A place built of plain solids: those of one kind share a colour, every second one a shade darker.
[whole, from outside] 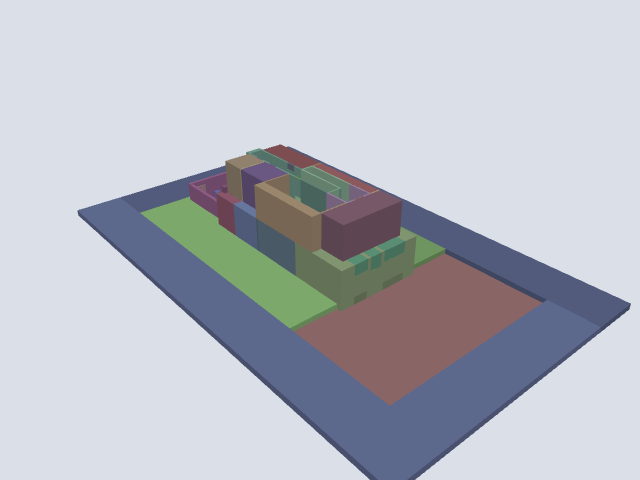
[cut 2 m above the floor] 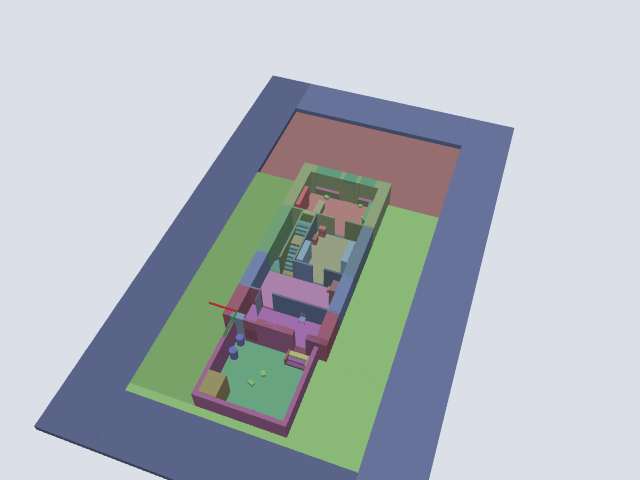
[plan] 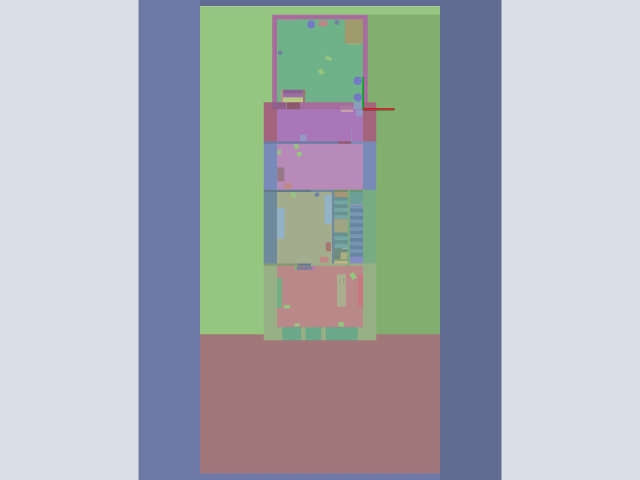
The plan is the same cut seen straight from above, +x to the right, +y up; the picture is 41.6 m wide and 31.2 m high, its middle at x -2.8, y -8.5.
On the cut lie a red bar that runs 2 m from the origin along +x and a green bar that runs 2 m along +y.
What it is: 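A small shop in a terrace of about 1900; a sales room behind a shop front, a store passage, a back shop and a yard; stock rooms over it and a cellar under it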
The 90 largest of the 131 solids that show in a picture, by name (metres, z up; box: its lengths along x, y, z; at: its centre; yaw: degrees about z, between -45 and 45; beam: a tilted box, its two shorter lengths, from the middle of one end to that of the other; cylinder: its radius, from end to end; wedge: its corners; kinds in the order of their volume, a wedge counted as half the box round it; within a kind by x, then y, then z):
{
 "ground_garden_1": {"box": [4.0, 38.37, 0.5], "at": [-12.6, -8.48, -0.27]},
 "ground_garden_2": {"box": [15.6, 4.0, 0.5], "at": [-2.8, -25.67, -0.27]},
 "ground_garden_3": {"box": [15.6, 4.0, 0.5], "at": [-2.8, 8.7, -0.27]},
 "ground_garden_4": {"box": [4.0, 38.37, 0.5], "at": [7.0, -8.48, -0.27]},
 "ground_side_1": {"box": [4.15, 15.07, 0.5], "at": [-8.53, -7.08, -0.27]},
 "ground_side_2": {"box": [4.7, 5.7, 0.5], "at": [-8.25, 3.3, -0.27]},
 "ground_side_3": {"box": [15.6, 0.55, 0.5], "at": [-2.8, 6.42, -0.27]},
 "ground_side_4": {"box": [4.7, 5.7, 0.5], "at": [2.65, 3.3, -0.27]},
 "ground_side_5": {"box": [4.15, 15.07, 0.5], "at": [2.92, -7.08, -0.27]},
 "floor_yard_1": {"box": [5.6, 5.4, 3.03], "at": [-2.8, 3.15, -2.14]},
 "wall_sales_1": {"box": [0.85, 4.99, 3.52], "at": [-6.03, -12.53, 1.1]},
 "wall_sales_2": {"box": [1.2, 0.85, 3.52], "at": [-5.85, -14.6, 1.1]},
 "wall_sales_3": {"box": [2.22, 0.14, 3.52], "at": [-5.34, -10.1, 1.1]},
 "wall_sales_4": {"box": [1.23, 0.6, 1.75], "at": [-4.63, -14.72, 1.08]},
 "wall_sales_5": {"box": [1.23, 0.85, 0.87], "at": [-4.63, -14.6, -0.23]},
 "wall_sales_6": {"box": [0.3, 0.85, 3.52], "at": [-3.87, -14.6, 1.1]},
 "wall_sales_7": {"box": [1.0, 0.81, 2.15], "at": [-3.22, -14.62, 0.66]},
 "wall_sales_8": {"box": [0.3, 0.85, 3.52], "at": [-2.57, -14.6, 1.1]},
 "wall_sales_9": {"box": [2.07, 0.6, 1.75], "at": [-1.39, -14.72, 1.08]},
 "wall_sales_10": {"box": [2.07, 0.85, 0.87], "at": [-1.39, -14.6, -0.23]},
 "wall_sales_11": {"box": [4.24, 0.14, 3.52], "at": [-1.27, -10.1, 1.1]},
 "wall_sales_12": {"box": [1.2, 0.85, 3.52], "at": [0.25, -14.6, 1.1]},
 "wall_sales_13": {"box": [0.85, 4.99, 3.52], "at": [0.42, -12.53, 1.1]},
 "wall_fill_press_1": {"box": [1.88, 5.24, 2.8], "at": [-0.94, -2.62, 4.25]},
 "wall_fill_press_2": {"box": [0.85, 6.41, 2.8], "at": [-0.42, -8.59, 4.25]},
 "ground_street_1": {"box": [15.6, 9.05, 0.3], "at": [-2.8, -19.14, -0.58]},
 "wall_yard_1": {"box": [0.3, 6.15, 4.79], "at": [-5.75, 3.08, -0.86]},
 "wall_yard_2": {"box": [0.9, 0.45, 6.63], "at": [-5.45, 0.23, 0.06]},
 "wall_yard_3": {"box": [2.6, 0.45, 6.63], "at": [-2.8, 0.23, 0.06]},
 "wall_yard_4": {"box": [6.2, 0.3, 4.85], "at": [-2.8, 6.0, -0.83]},
 "wall_yard_5": {"box": [0.9, 0.2, 6.63], "at": [-1.05, 0.35, 0.06]},
 "wall_yard_6": {"box": [0.3, 6.15, 4.84], "at": [0.15, 3.08, -0.83]},
 "wall_fill_front_1": {"box": [5.6, 2.24, 2.8], "at": [-2.8, -13.05, 4.25]},
 "wall_scullery_1": {"box": [0.85, 2.69, 3.11], "at": [-6.03, -0.9, 1.3]},
 "wall_scullery_2": {"box": [1.45, 0.45, 3.11], "at": [-5.72, 0.23, 1.3]},
 "wall_scullery_3": {"box": [2.6, 0.45, 3.11], "at": [-2.8, 0.23, 1.3]},
 "wall_scullery_4": {"box": [0.9, 0.45, 1.15], "at": [-1.05, 0.23, 0.32]},
 "wall_scullery_5": {"box": [1.63, 0.14, 3.11], "at": [0.04, -2.17, 1.3]},
 "wall_scullery_6": {"box": [0.85, 2.69, 3.11], "at": [0.42, -0.9, 1.3]},
 "wall_backshop_1": {"box": [0.85, 3.28, 3.11], "at": [-6.03, -3.74, 1.3]},
 "wall_backshop_2": {"box": [4.83, 0.14, 3.11], "at": [-4.04, -2.17, 1.3]},
 "wall_backshop_3": {"box": [1.51, 0.14, 3.11], "at": [-2.63, -5.31, 1.3]},
 "wall_backshop_4": {"box": [1.63, 0.14, 3.11], "at": [0.04, -2.17, 1.3]},
 "wall_backshop_5": {"box": [0.85, 3.28, 3.11], "at": [0.42, -3.74, 1.3]},
 "wall_fill_rear_1": {"box": [2.34, 3.0, 2.8], "at": [-4.43, -3.74, 4.25]},
 "wall_mid_1": {"box": [0.85, 6.69, 2.8], "at": [-6.03, -8.59, 4.25]},
 "wall_mid_2": {"box": [3.33, 0.14, 2.8], "at": [-4.79, -11.86, 4.25]},
 "wall_mid_3": {"box": [3.33, 0.14, 2.8], "at": [-4.79, -5.31, 4.25]},
 "wall_store_1": {"box": [0.85, 4.93, 3.11], "at": [-6.03, -7.71, 1.3]},
 "wall_store_2": {"box": [2.22, 0.14, 3.11], "at": [-5.34, -5.31, 1.3]},
 "wall_store_3": {"box": [1.51, 0.14, 3.11], "at": [-2.63, -5.31, 1.3]},
 "wall_store_4": {"box": [0.14, 4.93, 3.11], "at": [-1.95, -7.71, 1.3]},
 "wall_stairC_1": {"box": [0.14, 4.93, 3.11], "at": [-0.92, -7.71, 1.3]},
 "wall_stairC_2": {"box": [0.85, 4.93, 3.11], "at": [0.42, -7.71, 1.3]},
 "wall_fill_kitchen_1": {"box": [2.34, 2.1, 2.8], "at": [-4.43, -1.05, 4.25]},
 "floor_cellar_1": {"box": [4.61, 4.25, 0.55], "at": [-3.29, -7.91, -3.38]},
 "wall_corr_1": {"box": [0.14, 3.14, 2.8], "at": [-3.19, -8.3, 4.25]},
 "wall_corr_2": {"box": [0.14, 2.29, 2.8], "at": [-3.19, -4.74, 4.25]},
 "wall_corr_3": {"box": [1.38, 0.45, 2.8], "at": [-2.57, 0.23, 4.25]},
 "wall_corr_4": {"box": [0.14, 5.48, 2.8], "at": [-1.95, -7.13, 4.25]},
 "wall_corr_5": {"box": [0.14, 3.99, 2.8], "at": [-1.95, -1.54, 4.25]},
 "floor_sales_1": {"box": [5.6, 4.0, 0.25], "at": [-2.8, -12.17, -0.54]},
 "wall_stairU_1": {"box": [0.14, 4.63, 3.36], "at": [-1.95, -7.55, 1.43]},
 "wall_stairU_2": {"box": [1.17, 0.14, 3.36], "at": [-1.44, -9.8, 1.43]},
 "wall_stairU_3": {"box": [0.14, 4.63, 3.36], "at": [-0.92, -7.55, 1.43]},
 "wall_outhouse_1": {"box": [1.2, 1.58, 2.3], "at": [-0.6, 5.06, 0.48]},
 "floor_backshop_1": {"box": [5.6, 3.0, 0.25], "at": [-2.8, -3.74, -0.13]},
 "floor_store_1": {"box": [3.58, 4.65, 0.25], "at": [-3.81, -7.71, -0.13]},
 "wall_boxU_1": {"box": [0.14, 4.49, 2.8], "at": [-1.95, -7.49, 4.25]},
 "wall_boxU_2": {"box": [1.17, 0.14, 2.8], "at": [-1.44, -5.31, 4.25]},
 "wall_boxU_3": {"box": [0.14, 4.49, 2.8], "at": [-0.92, -7.49, 4.25]},
 "racking_1": {"box": [0.47, 1.99, 1.98], "at": [-5.34, -7.4, 0.99]},
 "racking_2": {"box": [0.47, 1.88, 1.88], "at": [-2.27, -6.52, 0.94]},
 "wall_head_sales_1": {"box": [1.23, 0.85, 0.9], "at": [-4.63, -14.6, 2.41]},
 "wall_head_sales_2": {"box": [1.0, 0.85, 1.12], "at": [-3.22, -14.6, 2.3]},
 "wall_head_sales_3": {"box": [2.07, 0.85, 0.9], "at": [-1.39, -14.6, 2.41]},
 "step_flightC_1": {"box": [0.85, 0.34, 1.71], "at": [-0.42, -7.73, -2.3]},
 "step_flightC_2": {"box": [0.85, 0.34, 1.92], "at": [-0.42, -7.49, -2.2]},
 "step_flightC_3": {"box": [0.85, 0.34, 2.33], "at": [-0.42, -7.01, -1.99]},
 "step_flightC_4": {"box": [0.85, 0.34, 2.54], "at": [-0.42, -6.77, -1.89]},
 "step_flightC_5": {"box": [0.85, 0.34, 2.95], "at": [-0.42, -6.29, -1.68]},
 "floor_scullery_1": {"box": [5.6, 2.1, 0.25], "at": [-2.8, -1.05, -0.13]},
 "wall_yard_n0a_1": {"box": [0.9, 0.45, 6.63], "at": [-0.15, 0.23, 0.06]},
 "wall_landing_1": {"box": [0.14, 2.2, 2.8], "at": [-3.19, -10.83, 4.25]},
 "wall_landing_2": {"box": [0.14, 2.2, 2.8], "at": [-0.92, -10.83, 4.25]},
 "floor_stoop_1": {"box": [1.3, 0.3, 3.66], "at": [-4.55, 0.6, -1.83]},
 "shelving_back_1": {"box": [0.32, 2.1, 2.1], "at": [-0.16, -11.77, 0.64]},
 "shelving_side_1": {"box": [0.32, 1.93, 2.0], "at": [-5.44, -11.94, 0.59]},
 "wall_fill_1": {"box": [2.34, 0.14, 2.8], "at": [-4.43, -2.17, 4.25]},
 "cupboard_1": {"box": [0.45, 0.91, 1.81], "at": [-5.36, -4.24, 1.01]}
}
